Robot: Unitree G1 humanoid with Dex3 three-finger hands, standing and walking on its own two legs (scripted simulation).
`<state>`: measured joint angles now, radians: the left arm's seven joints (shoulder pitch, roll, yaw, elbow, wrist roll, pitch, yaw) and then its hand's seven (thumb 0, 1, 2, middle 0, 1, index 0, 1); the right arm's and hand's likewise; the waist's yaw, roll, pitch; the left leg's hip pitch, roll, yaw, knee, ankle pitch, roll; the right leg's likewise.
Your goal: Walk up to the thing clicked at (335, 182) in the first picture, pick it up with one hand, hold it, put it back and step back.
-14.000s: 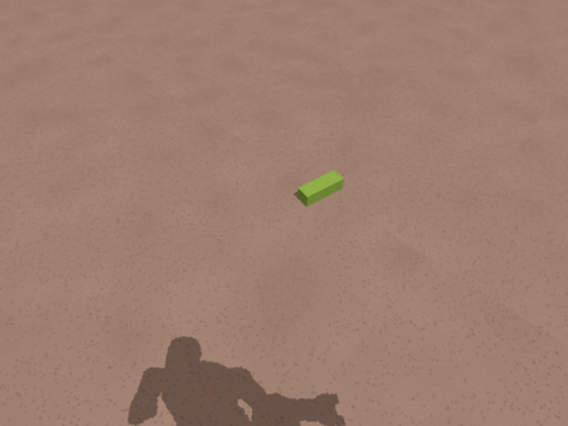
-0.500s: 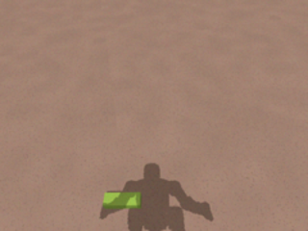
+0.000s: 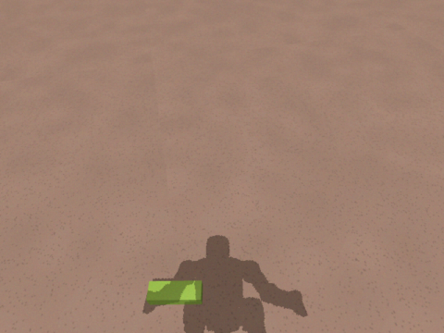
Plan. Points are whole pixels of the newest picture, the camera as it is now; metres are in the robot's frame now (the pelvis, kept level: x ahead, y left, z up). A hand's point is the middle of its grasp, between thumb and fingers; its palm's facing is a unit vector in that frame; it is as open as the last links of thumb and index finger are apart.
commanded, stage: stand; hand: left
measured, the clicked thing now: (175, 292) +0.41 +0.23 -0.75
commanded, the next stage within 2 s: walk up in 0.32 s
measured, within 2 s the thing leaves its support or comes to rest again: neither
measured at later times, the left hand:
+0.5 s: hand out of the picture +0.06 +0.28 -0.16, palm faces -0.01 -0.93 -0.38, open 7.4 cm
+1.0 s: hand out of the picture -0.02 +0.31 -0.18, palm faces -0.11 -0.92 -0.37, open 7.4 cm
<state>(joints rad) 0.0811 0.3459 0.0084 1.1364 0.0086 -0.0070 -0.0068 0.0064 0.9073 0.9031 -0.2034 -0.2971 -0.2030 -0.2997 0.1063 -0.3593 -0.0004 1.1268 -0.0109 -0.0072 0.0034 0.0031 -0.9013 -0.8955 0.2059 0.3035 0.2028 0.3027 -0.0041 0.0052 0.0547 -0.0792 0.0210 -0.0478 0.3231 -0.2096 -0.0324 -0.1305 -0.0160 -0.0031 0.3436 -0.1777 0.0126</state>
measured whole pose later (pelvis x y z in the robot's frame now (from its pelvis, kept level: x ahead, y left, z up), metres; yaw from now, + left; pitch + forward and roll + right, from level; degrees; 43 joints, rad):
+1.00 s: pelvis -0.14 +0.05 -0.02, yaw -4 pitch -2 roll +0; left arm 0.11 0.39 0.07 0.86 0.03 0.08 0.01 0.01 0.91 0.90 -0.20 -0.30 -0.20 -0.30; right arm 0.14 -0.35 -0.06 0.86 -0.02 0.03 -0.03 0.00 -0.90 -0.90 0.21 0.30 0.21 0.30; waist -0.01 -0.04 0.22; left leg -0.30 -0.01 0.06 0.64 -0.30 0.05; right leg -0.32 0.06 0.10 0.85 -0.48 0.01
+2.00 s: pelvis -0.36 -0.01 -0.02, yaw -3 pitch -3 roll +0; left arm 0.32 0.34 0.07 0.94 0.04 -0.03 -0.01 0.01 0.90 0.90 -0.21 -0.30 -0.21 -0.30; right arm 0.26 -0.42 -0.08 0.91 -0.03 0.03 0.02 0.00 -0.90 -0.90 0.21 0.30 0.20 0.30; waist 0.03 0.08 0.05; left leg -0.39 -0.01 -0.11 0.84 -0.40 0.00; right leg -0.14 -0.01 0.03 0.54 -0.34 0.01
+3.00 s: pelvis -0.32 +0.01 -0.01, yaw -1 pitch -3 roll +0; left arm 0.05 0.35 0.04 1.07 0.00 -0.01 0.00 0.01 0.91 0.90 -0.20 -0.30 -0.20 -0.30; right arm 0.08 -0.34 -0.01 1.09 -0.01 -0.01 0.01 0.00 -0.90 -0.90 0.21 0.30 0.20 0.30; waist 0.01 -0.02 0.07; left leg -0.14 -0.01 -0.04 0.43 -0.25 0.00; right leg -0.18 -0.03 -0.02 0.43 -0.20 0.02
